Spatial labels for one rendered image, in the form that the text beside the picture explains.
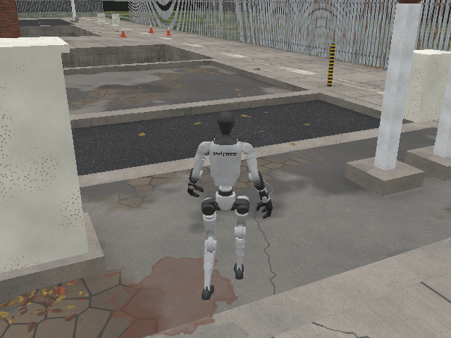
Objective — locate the left robot upper arm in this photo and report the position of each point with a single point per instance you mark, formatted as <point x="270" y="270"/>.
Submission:
<point x="199" y="159"/>

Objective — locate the robot left shin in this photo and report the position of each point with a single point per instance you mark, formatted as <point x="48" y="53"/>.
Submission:
<point x="209" y="260"/>

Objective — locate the robot left forearm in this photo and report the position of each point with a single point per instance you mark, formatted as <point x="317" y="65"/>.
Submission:
<point x="192" y="181"/>

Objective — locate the robot right shin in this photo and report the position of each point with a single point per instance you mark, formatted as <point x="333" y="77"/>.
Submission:
<point x="240" y="249"/>

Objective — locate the robot right forearm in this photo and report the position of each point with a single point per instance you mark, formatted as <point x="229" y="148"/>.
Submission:
<point x="261" y="189"/>

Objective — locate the robot shin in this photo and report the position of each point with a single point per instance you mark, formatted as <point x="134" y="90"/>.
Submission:
<point x="240" y="249"/>
<point x="209" y="260"/>

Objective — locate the robot right hand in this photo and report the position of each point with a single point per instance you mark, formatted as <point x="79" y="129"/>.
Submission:
<point x="268" y="208"/>

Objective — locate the right robot upper arm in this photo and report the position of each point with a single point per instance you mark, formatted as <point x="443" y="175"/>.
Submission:
<point x="251" y="161"/>

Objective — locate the robot left hand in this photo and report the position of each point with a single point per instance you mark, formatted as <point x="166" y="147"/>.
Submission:
<point x="190" y="191"/>

